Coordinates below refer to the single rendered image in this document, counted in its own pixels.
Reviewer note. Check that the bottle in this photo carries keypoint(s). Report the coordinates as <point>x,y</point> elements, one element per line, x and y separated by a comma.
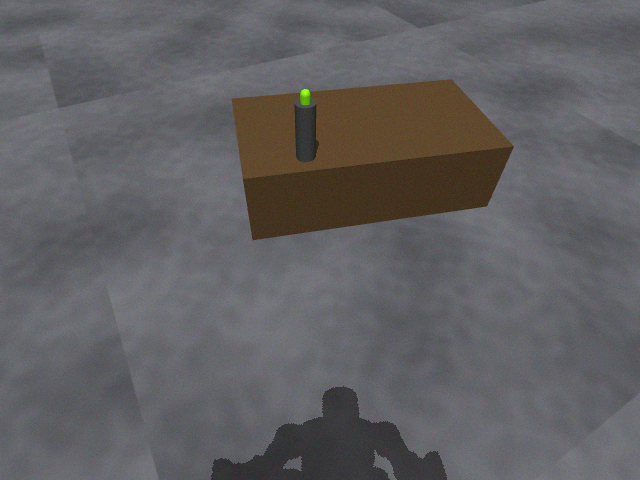
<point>305,127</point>

